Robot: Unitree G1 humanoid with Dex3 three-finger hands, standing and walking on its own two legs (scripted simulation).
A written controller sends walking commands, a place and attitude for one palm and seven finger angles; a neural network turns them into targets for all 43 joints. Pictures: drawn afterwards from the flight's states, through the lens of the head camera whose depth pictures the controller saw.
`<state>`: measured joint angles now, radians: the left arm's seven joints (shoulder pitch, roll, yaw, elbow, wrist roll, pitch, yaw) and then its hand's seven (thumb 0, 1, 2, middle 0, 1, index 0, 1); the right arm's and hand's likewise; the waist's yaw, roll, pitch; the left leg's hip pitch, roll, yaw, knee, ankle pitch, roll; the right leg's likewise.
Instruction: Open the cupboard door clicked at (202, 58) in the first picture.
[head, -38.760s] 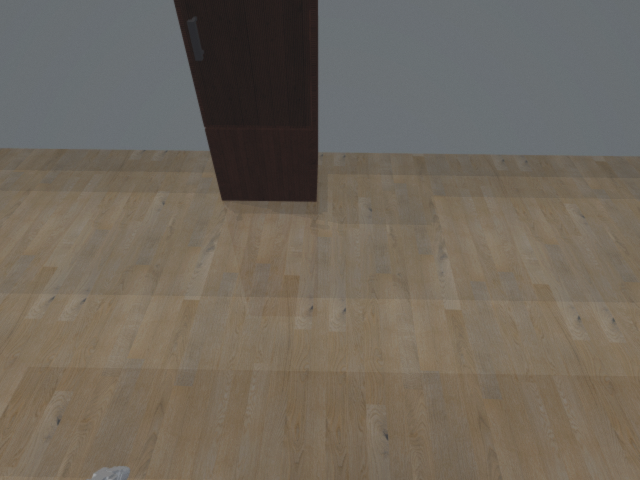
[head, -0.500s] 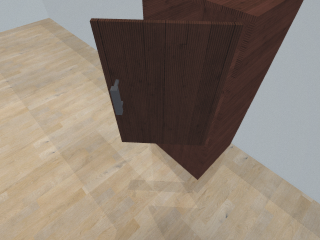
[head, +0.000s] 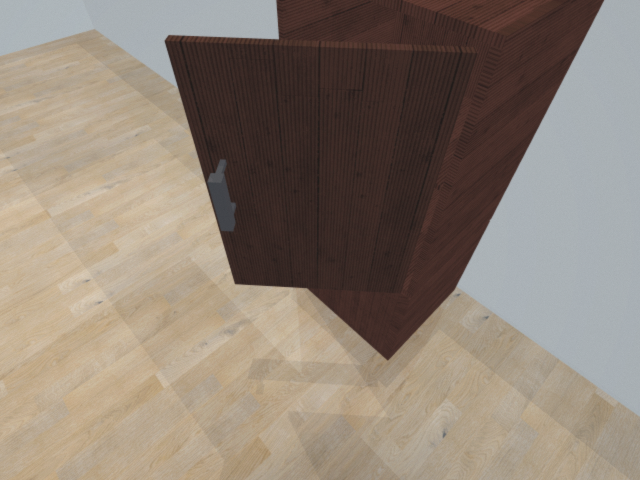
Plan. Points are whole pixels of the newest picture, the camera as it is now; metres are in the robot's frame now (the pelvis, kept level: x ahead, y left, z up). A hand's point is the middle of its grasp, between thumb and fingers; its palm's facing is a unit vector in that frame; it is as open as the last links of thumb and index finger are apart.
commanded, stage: look again from close up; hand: left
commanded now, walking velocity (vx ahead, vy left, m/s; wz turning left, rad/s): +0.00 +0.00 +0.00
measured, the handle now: (225, 195) +0.56 +0.21 -0.01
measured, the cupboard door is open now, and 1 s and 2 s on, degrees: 42 42 42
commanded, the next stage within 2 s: raise the hand with hooked fingers in 0.28 s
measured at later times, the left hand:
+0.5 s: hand out of the picture +0.12 +0.20 -0.09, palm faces +0.28 -0.95 -0.15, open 7.5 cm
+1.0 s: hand (137, 462) +0.15 +0.23 -0.05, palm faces +0.00 -1.00 -0.05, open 9.8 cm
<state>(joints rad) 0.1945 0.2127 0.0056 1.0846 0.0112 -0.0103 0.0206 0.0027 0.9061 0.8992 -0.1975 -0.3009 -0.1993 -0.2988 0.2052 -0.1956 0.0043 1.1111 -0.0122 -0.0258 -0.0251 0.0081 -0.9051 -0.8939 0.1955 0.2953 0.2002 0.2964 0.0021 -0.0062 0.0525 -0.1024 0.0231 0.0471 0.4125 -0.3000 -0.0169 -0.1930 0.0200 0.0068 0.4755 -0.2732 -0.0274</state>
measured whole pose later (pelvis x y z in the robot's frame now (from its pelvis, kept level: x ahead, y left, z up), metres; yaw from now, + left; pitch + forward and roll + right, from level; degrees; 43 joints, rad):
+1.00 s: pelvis -0.07 +0.02 -0.10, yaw +4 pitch +13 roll -3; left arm 0.29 0.27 0.19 0.03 -0.27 -0.36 -0.36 0.01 0.37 0.68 -0.23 -0.64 -0.24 -0.64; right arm 0.20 -0.22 0.05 0.52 0.02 -0.24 -0.05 0.02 -0.90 -0.89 0.20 0.30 0.20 0.30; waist 0.03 0.01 -0.11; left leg -0.89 0.01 -0.05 1.21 -0.55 0.01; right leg -0.88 -0.02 -0.09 1.14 -0.48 -0.01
